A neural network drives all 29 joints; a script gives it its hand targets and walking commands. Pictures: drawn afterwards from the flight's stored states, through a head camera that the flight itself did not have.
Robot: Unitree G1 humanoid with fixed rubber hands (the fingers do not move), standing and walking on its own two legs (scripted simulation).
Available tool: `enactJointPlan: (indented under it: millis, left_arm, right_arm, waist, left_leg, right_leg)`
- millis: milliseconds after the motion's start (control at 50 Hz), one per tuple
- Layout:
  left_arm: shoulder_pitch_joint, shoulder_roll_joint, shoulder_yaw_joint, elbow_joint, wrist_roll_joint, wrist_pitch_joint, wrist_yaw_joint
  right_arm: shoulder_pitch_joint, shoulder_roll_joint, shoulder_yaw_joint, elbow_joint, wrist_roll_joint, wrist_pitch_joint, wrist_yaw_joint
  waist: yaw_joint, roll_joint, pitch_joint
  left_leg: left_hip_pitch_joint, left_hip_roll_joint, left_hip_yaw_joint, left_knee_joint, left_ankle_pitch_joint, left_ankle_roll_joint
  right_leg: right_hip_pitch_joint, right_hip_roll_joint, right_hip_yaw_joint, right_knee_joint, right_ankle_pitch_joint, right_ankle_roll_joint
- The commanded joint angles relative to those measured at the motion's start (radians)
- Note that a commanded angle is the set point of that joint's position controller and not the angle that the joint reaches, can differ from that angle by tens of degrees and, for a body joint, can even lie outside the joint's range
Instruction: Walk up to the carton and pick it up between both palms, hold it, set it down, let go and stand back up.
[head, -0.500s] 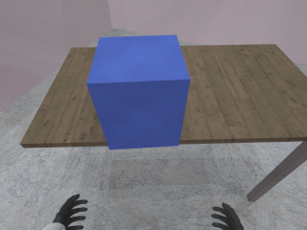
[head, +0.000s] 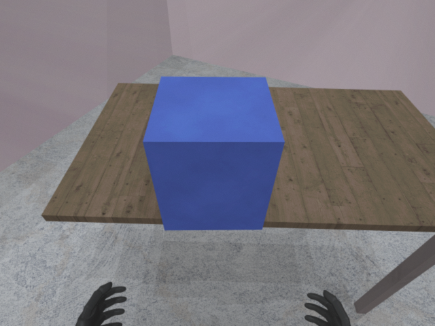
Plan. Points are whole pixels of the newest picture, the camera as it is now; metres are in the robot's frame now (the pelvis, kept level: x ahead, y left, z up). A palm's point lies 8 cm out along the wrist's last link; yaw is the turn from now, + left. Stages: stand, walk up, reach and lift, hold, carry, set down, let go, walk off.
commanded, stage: reach and lift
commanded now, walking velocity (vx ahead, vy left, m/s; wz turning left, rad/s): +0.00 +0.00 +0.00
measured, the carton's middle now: (213, 156) +0.44 +0.06 +0.09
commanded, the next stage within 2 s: none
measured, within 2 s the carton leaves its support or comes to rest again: neither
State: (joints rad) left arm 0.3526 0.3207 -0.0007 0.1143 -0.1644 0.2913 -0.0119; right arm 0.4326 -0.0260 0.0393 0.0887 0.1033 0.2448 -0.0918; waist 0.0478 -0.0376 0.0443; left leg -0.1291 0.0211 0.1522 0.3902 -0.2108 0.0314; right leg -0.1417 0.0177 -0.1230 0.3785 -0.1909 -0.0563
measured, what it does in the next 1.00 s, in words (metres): stands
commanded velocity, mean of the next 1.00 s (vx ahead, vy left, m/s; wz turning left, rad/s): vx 0.00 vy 0.00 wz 0.00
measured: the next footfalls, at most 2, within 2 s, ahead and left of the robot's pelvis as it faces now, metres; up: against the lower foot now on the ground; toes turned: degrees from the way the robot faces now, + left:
none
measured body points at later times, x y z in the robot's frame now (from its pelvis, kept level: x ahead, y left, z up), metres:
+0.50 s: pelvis +0.02 +0.01 +0.00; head +0.03 +0.04 +0.45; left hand +0.19 +0.26 +0.01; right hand +0.19 -0.16 +0.00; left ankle +0.01 +0.09 -0.74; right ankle +0.02 -0.08 -0.74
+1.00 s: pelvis +0.00 +0.01 +0.00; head -0.01 +0.02 +0.45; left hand +0.22 +0.25 +0.06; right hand +0.23 -0.17 +0.06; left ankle +0.01 +0.09 -0.74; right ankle +0.02 -0.08 -0.74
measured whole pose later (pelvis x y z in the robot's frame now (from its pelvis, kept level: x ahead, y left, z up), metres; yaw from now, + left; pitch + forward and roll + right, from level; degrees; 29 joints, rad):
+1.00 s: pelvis +0.00 +0.01 +0.00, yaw -1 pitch -2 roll +0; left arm 0.24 0.33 0.02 -0.21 -0.30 0.31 0.06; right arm 0.32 -0.11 -0.01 -0.24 0.24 0.25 -0.11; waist 0.10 -0.04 0.02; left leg -0.14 0.02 0.17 0.36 -0.19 0.04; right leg -0.16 0.02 -0.10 0.35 -0.17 -0.05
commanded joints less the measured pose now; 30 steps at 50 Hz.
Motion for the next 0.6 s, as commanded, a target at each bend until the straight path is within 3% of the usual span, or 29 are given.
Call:
enactJointPlan:
  millis: [0, 60, 140, 260, 320, 380, 500, 520, 580]
  left_arm:
    - [-0.002, 0.15, 0.093, -0.232, 0.002, -0.009, 0.003]
    - [0.009, 0.148, 0.111, -0.297, -0.002, -0.002, 0.011]
    - [0.005, 0.145, 0.095, -0.393, -0.011, -0.044, 0.024]
    - [0.043, 0.155, 0.09, -0.414, -0.043, -0.104, 0.023]
    - [0.062, 0.144, 0.075, -0.43, -0.035, -0.111, 0.024]
    - [0.043, 0.144, 0.073, -0.5, -0.033, -0.11, 0.043]
    - [0.037, 0.134, 0.088, -0.544, -0.048, -0.089, 0.046]
    - [0.035, 0.134, 0.091, -0.536, -0.057, -0.088, 0.045]
    - [0.01, 0.128, 0.09, -0.572, -0.075, -0.113, 0.046]
  right_arm:
    - [0.014, -0.087, -0.026, -0.221, 0.016, -0.04, -0.02]
    - [0.001, -0.103, -0.049, -0.288, 0.022, -0.048, -0.014]
    - [0.022, -0.105, -0.047, -0.349, 0.039, -0.091, 0.0]
    - [0.055, -0.108, -0.03, -0.366, 0.053, -0.136, 0.01]
    - [0.053, -0.119, -0.009, -0.37, 0.093, -0.143, 0.019]
    - [0.041, -0.145, -0.034, -0.381, 0.122, -0.144, 0.018]
    - [0.041, -0.159, -0.057, -0.482, 0.112, -0.151, 0.012]
    - [0.049, -0.17, -0.068, -0.463, 0.108, -0.144, 0.006]
    - [0.026, -0.165, -0.06, -0.521, 0.117, -0.153, 0.004]
  waist:
    - [-0.004, 0.104, -0.01]
    - [0.015, 0.09, -0.041]
    - [0.008, 0.109, -0.11]
    - [0.01, 0.087, -0.128]
    - [0.018, 0.12, -0.111]
    - [0.025, 0.144, -0.097]
    - [0.026, 0.108, -0.118]
    - [0.015, 0.099, -0.103]
    - [0.023, 0.095, -0.128]
  left_leg:
    - [-0.053, 0.044, -0.103, -0.105, 0.182, -0.018]
    - [-0.008, 0.043, -0.096, -0.106, 0.208, -0.027]
    - [0.017, 0.05, -0.108, -0.088, 0.296, -0.039]
    - [0.075, 0.041, -0.117, -0.07, 0.371, -0.04]
    - [0.103, 0.041, -0.129, -0.058, 0.435, -0.05]
    - [0.106, 0.052, -0.136, -0.079, 0.389, -0.056]
    - [0.131, 0.046, -0.138, -0.072, 0.435, -0.061]
    - [0.132, 0.042, -0.137, -0.068, 0.429, -0.062]
    - [0.103, 0.046, -0.136, -0.076, 0.381, -0.053]
  right_leg:
    - [0.079, -0.07, 0.172, -0.109, 0.078, 0.032]
    - [0.062, -0.054, 0.157, -0.112, 0.079, 0.027]
    - [0.076, -0.049, 0.155, -0.09, 0.156, 0.021]
    - [0.029, -0.051, 0.162, -0.119, 0.177, 0.011]
    - [0.035, -0.051, 0.169, -0.126, 0.193, -0.002]
    - [0.03, -0.037, 0.169, -0.14, 0.126, -0.015]
    - [0.002, -0.039, 0.167, -0.145, 0.151, -0.009]
    - [-0.005, -0.04, 0.165, -0.148, 0.151, -0.012]
    - [0.017, -0.037, 0.174, -0.14, 0.138, -0.008]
